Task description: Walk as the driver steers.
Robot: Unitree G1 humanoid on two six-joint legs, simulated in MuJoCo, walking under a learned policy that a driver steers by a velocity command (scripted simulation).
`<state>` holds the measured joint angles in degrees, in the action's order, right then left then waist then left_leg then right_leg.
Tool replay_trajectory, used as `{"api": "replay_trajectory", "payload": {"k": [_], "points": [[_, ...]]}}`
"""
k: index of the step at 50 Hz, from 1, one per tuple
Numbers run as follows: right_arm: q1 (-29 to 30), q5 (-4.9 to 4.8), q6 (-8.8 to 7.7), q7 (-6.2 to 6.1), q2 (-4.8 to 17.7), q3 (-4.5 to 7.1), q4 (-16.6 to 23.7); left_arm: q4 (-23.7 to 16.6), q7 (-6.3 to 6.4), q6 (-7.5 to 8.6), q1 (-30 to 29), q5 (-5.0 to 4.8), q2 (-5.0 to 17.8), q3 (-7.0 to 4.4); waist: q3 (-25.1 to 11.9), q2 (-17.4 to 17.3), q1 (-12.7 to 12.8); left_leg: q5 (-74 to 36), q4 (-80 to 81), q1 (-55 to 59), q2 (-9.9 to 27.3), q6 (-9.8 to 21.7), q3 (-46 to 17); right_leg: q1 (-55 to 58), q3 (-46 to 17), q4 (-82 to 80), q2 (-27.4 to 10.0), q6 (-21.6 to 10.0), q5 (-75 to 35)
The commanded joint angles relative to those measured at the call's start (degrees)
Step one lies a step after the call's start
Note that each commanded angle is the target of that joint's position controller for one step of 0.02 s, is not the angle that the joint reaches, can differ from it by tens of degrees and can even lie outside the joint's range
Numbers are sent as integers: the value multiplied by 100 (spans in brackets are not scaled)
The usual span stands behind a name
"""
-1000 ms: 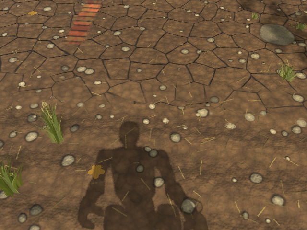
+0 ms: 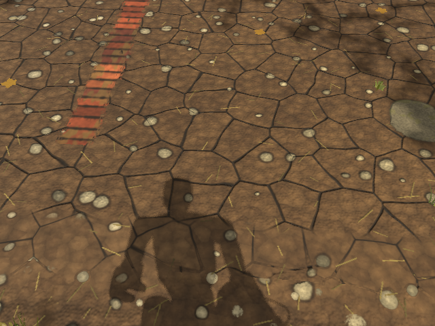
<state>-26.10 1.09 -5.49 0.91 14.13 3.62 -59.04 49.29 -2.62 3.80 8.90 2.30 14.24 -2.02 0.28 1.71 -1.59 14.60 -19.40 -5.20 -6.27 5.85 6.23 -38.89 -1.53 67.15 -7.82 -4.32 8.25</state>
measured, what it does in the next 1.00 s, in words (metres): walks ahead, turning right: right foot, then left foot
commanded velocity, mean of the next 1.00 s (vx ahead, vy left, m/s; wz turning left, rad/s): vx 0.52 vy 0.00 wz -0.44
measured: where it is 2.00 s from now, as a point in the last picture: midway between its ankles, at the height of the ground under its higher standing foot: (242, 257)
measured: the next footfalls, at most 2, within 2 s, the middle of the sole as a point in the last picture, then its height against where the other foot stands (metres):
right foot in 0.24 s outside the picture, level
left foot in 0.66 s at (204, 241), level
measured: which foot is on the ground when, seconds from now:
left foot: down 0.00-0.26, up 0.28-0.64, down 0.66-1.00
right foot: up 0.00-0.22, down 0.24-0.66, up 0.68-1.00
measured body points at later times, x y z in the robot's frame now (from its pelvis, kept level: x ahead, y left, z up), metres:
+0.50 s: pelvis +0.46 -0.03 +0.00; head +0.50 -0.03 +0.45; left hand +0.42 +0.24 -0.13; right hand +0.64 -0.28 -0.10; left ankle +0.58 +0.13 -0.67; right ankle +0.42 -0.08 -0.74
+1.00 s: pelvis +0.66 -0.01 +0.00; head +0.69 -0.05 +0.44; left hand +0.94 +0.17 -0.09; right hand +0.66 -0.33 -0.11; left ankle +0.78 +0.07 -0.74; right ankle +0.65 -0.15 -0.70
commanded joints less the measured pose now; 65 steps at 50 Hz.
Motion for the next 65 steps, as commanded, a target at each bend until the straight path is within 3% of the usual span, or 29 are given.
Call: {"api": "replay_trajectory", "payload": {"k": [1,5,8,11,12,13,14,15,17,19,21,22,26,30,32,33,34,35,37,40,45,53,54,56,57,59,60,63,65], "points": [[263,-68,-224,30,396,-6,421,-561,-66,-18,-677,16,207,66,1009,-202,170,-287,1867,-981,1277,569,-1155,-406,319,-1145,-134,165,-869],[-284,-166,-311,-27,595,-28,292,-861,-134,59,-1465,-110,80,204,1034,-313,-64,-2678,2267,-457,1339,329,-671,678,821,-3074,259,-38,-2091],[-368,-92,-255,-94,851,-20,221,-887,-30,66,-1422,-111,359,144,597,-446,43,-5611,1609,1140,1480,170,-366,903,1069,-3600,782,-255,-1680],[-190,149,-19,-256,1237,77,184,-418,166,51,483,-116,893,-91,-642,-975,1032,-7500,-1147,1623,1766,109,-338,2729,888,-3557,1266,-517,-257],[74,172,50,-274,1212,92,244,-57,261,33,1684,-70,1097,-209,-1098,-899,1615,-6602,-2828,935,1612,111,-236,3983,681,-3748,1003,-652,-10],[104,195,17,-217,643,-12,434,110,357,16,2545,33,1571,-346,-1668,-16,1640,-3079,-5074,-538,1062,203,-312,5339,-733,-3355,-305,-728,1375],[-793,-257,-116,-38,-25,-147,623,97,271,15,2078,102,1712,-422,-2359,1848,641,1181,-6922,-2937,0,-18,-1059,6696,-4491,-4741,-1508,-1556,2817],[-36,-188,-136,-116,557,-78,700,-7,178,19,1396,23,1212,-398,-1523,500,725,605,-6892,-3647,539,195,-1286,6104,-4217,-5242,-1183,-1353,2983],[694,-124,-139,-126,443,-106,858,119,150,157,881,33,530,-221,-105,-648,364,59,-6223,-3315,876,84,-1138,4114,-2321,-5259,-881,-1167,-295],[687,123,30,-69,197,-165,959,362,174,262,987,-92,230,-70,159,-449,-45,190,-5550,-2594,1072,-166,-1022,3017,-1312,-5229,-432,-965,-2855],[898,203,113,-16,116,-202,1151,545,186,346,1211,-226,392,-72,275,-141,-149,312,-4692,-2554,1069,-413,-782,2783,-862,-5316,-173,-944,-4114],[1302,-254,-29,-76,320,-104,1337,278,160,420,668,-387,358,-52,200,50,-166,193,-4341,-2807,1042,-515,-896,2875,-832,-5320,-61,-991,-4205],[2629,-101,-194,-103,221,-205,1850,243,325,247,1084,-404,1121,-292,46,-26,279,-1848,-1311,-1741,294,-769,-426,2184,-418,-5059,598,-554,-3647],[2623,-140,-102,-134,708,-22,2079,259,434,52,1342,-461,937,-338,-184,461,169,-2705,-492,-890,205,-609,-941,2436,-1124,-4191,568,-61,-2238],[1425,19,-96,-213,987,93,1783,-124,480,-29,755,-424,814,-339,-869,380,-509,-3329,-311,422,595,-410,-1067,2249,-1114,-2553,951,296,-2050],[729,182,-60,-266,1255,103,1686,-399,471,-70,878,-256,322,-196,-1814,-543,-564,-5874,-1078,1866,1948,9,-2048,1427,-754,-654,1395,535,835],[966,390,-14,-223,1082,-51,1909,-354,432,-99,2411,-352,46,-86,-2986,-1952,140,-7523,-1318,2828,3661,1091,-3863,679,-876,1017,1677,611,3950],[1309,125,107,-147,924,-33,2075,-200,390,-206,2925,-367,623,-174,-3207,-1520,195,-6499,-1246,2532,3724,1446,-3986,509,-965,1857,1151,763,3618],[2188,-80,283,-230,524,-80,2238,-468,471,-467,1748,-446,945,-314,-1762,-561,193,-1844,-195,840,2921,1090,-3155,-200,-300,1729,518,928,2251],[2663,96,323,-278,647,-38,2070,-804,585,-730,1289,-393,809,-411,-447,-731,466,-1450,454,-1378,2197,706,-1570,617,-71,838,310,931,1790],[2617,41,301,-356,912,152,1952,-1231,468,-645,838,-381,563,-364,-862,-717,387,-2091,575,-884,2475,926,-789,920,62,-713,71,785,928],[2520,-232,491,-204,1158,322,1797,-1471,202,-824,496,-353,896,-549,-676,-790,447,-637,-149,-591,2579,140,140,2229,729,-3208,475,147,542],[2261,-253,533,-175,1004,304,1673,-1394,253,-825,728,-304,1061,-636,-593,-478,487,-119,-729,-901,2328,-180,332,2674,520,-3702,570,-59,207],[2400,52,561,-170,683,228,2083,-1619,398,-679,847,-154,2249,-847,-282,1919,197,2368,-3953,-3838,800,-1131,250,3732,-3074,-4672,-1273,-1559,-2138],[2807,21,520,-199,895,271,2132,-1678,346,-523,762,-31,1959,-794,-743,1085,543,2165,-4745,-4041,751,-1001,-616,3612,-2794,-4847,-1365,-1704,-1779],[2453,-154,550,-279,951,310,1850,-1719,377,-379,187,-136,1402,-594,-759,448,200,1153,-4795,-3859,1000,-790,-805,3393,-1678,-4688,-906,-1005,-1511],[2250,-94,586,-299,965,309,1706,-1727,406,-382,-56,-213,1056,-460,-809,517,120,894,-4788,-3561,1046,-839,-764,3199,-1318,-4608,-797,-853,-1712],[1767,-148,636,-201,683,218,1396,-1532,448,-323,-193,-58,430,-168,-940,453,-43,280,-4394,-2486,1062,-941,-674,2752,-389,-4650,-433,-707,-1694],[1994,-191,652,-141,527,106,1451,-1428,471,-297,-251,1,530,-180,-634,523,119,122,-3318,-2125,1071,-953,-701,2623,-128,-4712,-415,-656,-1193]]}}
